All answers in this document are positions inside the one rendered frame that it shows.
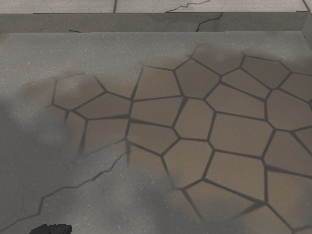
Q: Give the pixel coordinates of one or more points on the robot left hand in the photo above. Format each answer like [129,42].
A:
[52,229]

